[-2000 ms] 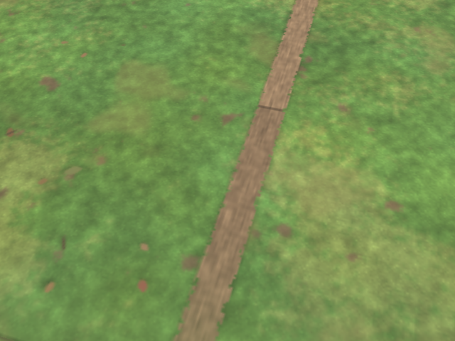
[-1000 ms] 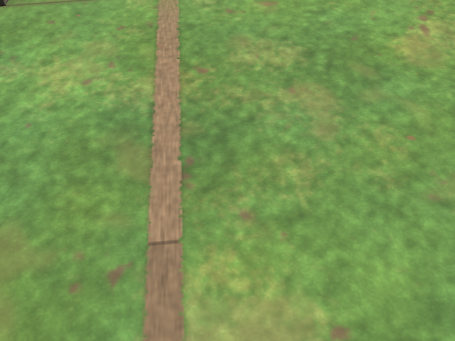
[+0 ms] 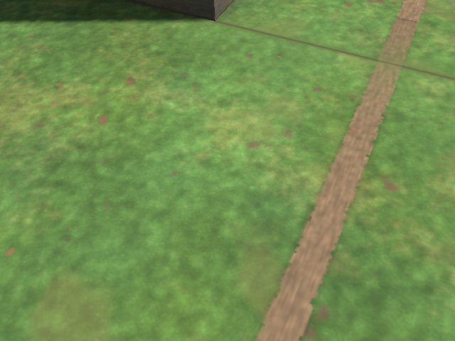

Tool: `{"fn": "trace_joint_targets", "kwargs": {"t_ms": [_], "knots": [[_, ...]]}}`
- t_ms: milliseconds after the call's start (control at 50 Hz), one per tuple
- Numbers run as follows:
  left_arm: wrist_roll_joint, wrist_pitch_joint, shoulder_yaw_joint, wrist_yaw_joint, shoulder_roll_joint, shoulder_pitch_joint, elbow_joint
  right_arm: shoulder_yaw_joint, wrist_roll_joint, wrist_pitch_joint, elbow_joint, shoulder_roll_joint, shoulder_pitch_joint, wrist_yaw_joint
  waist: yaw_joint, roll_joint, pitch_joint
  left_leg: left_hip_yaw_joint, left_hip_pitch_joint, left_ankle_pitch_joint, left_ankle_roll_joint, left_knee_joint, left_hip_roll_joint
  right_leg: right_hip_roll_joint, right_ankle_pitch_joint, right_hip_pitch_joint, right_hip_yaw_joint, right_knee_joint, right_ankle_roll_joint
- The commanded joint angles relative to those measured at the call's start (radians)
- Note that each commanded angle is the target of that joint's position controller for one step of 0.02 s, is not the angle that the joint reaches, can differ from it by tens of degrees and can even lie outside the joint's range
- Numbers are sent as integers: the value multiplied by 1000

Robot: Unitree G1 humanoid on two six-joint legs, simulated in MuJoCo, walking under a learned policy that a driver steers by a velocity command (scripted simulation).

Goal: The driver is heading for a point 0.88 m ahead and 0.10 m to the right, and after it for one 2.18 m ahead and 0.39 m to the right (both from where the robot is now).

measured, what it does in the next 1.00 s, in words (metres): walks ahead: left foot, then right foot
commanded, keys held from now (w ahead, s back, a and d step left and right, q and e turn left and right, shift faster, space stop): w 0.40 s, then w+e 0.60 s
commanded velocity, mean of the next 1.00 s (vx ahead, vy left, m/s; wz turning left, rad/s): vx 0.50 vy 0.00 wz -0.09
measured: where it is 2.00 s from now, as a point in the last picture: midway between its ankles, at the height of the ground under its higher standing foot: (248, 234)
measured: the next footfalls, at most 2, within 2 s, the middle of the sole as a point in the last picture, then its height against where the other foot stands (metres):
left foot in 0.36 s outside the picture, level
right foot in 0.90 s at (264, 291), level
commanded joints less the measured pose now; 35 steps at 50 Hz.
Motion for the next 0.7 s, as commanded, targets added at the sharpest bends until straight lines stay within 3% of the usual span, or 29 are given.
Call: {"fn": "trace_joint_targets", "kwargs": {"t_ms": [20, 100, 180, 260, 300, 320, 340, 360, 380, 400, 420, 440, 460, 480, 540, 600, 700], "knots": [[-2, -13, 28, 4, 105, 41, -22, -23, 4, -7, -97, -60, -35, 7, 27, -160, -8, -29, -230, 66, -12, -13, 101, -271, 41, 193, 271, -265, -149], [-7, -18, 41, -2, 149, 70, 25, -5, -9, -11, -119, -18, -104, 11, 29, -113, 7, -27, -259, 174, -24, -206, 102, -280, 185, 206, 172, -307, -187], [-25, -3, 44, 0, 179, 93, 60, 12, -12, -34, -139, 1, -227, 34, 64, -106, 29, 50, -184, 348, -15, -458, 91, -246, 247, 211, 60, -311, -163], [-41, 18, 50, 0, 210, 167, 111, 12, -3, -42, -175, -15, -323, 49, 83, -122, 54, 84, -148, 310, 14, -580, 67, -292, 283, 294, 58, -284, -148], [-48, 30, 53, 4, 227, 164, 126, 1, -7, -43, -177, -42, -303, 51, 48, -141, 36, 106, -77, 247, 48, -629, 39, -307, 439, 338, 46, -218, -130], [-51, 35, 53, 7, 235, 149, 131, -13, -13, -43, -156, -64, -225, 49, -8, -144, -13, 133, 53, 261, 70, -670, 9, -289, 594, 332, 14, -122, -110], [-49, 39, 45, 11, 218, 153, 135, -38, -17, -41, -106, -107, -80, 42, -79, -128, -102, 152, 271, 295, 98, -695, -20, -246, 679, 276, -29, 48, -83], [-25, 35, 24, 15, 174, 150, 115, -62, -21, -34, -68, -174, 93, 28, -150, -55, -228, -5, 570, 327, 149, -656, 113, -202, 450, 76, -57, 322, -42], [-7, 16, -17, 7, 49, 248, 80, -74, -28, -32, -61, -274, 126, 22, -75, 215, -340, -505, 855, 164, 310, -756, 371, -19, -272, -312, -35, 689, 24], [-29, -4, 2, 0, 137, 203, 96, -53, -18, -36, -64, -189, 138, 24, -119, 148, -392, -650, 851, 54, 332, -849, 394, -33, -399, -419, 123, 827, 18], [-60, -13, 16, -5, 182, 125, 68, -37, -22, -43, -61, -146, 76, 26, -110, 112, -233, -486, 740, 95, 287, -861, 364, -82, -331, -497, 122, 853, 5], [-58, -14, 13, -2, 173, 80, 63, -27, -22, -47, -62, -114, 17, 26, -83, 54, -150, -349, 606, 177, 253, -877, 318, -126, -241, -473, 106, 806, 0], [-41, -9, 16, 1, 164, 63, 67, -19, -27, -52, -60, -83, -36, 29, -51, 30, -92, -261, 490, 250, 233, -908, 282, -153, -179, -435, 104, 748, 5], [-37, 6, 20, 0, 157, 85, 77, -11, -35, -60, -60, -54, -69, 31, -16, 43, -71, -197, 409, 307, 218, -943, 257, -175, -132, -370, 119, 717, 8], [-40, 46, 14, 4, 102, 114, 91, -19, -36, -89, -29, -59, -88, 30, 21, 32, -31, -76, 302, 374, 221, -1029, 254, -173, -57, -323, 138, 665, 31], [-35, 55, 16, 6, 94, 45, 69, -26, -46, -97, 5, -74, -69, 17, 10, 8, 13, 26, 316, 419, 204, -1059, 246, -157, 92, -401, 171, 545, 45], [-28, 44, 1, -21, 63, -99, 25, -31, -37, -92, 43, -104, -40, 1, -44, -9, 58, 175, 355, 439, 155, -1082, 225, -130, 310, -368, 90, 275, 29]]}}
Keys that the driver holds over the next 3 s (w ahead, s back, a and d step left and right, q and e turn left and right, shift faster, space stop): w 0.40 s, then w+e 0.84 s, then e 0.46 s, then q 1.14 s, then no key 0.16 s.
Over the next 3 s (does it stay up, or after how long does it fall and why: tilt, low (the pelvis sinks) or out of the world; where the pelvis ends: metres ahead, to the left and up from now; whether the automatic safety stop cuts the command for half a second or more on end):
stays up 0.85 -0.04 0.01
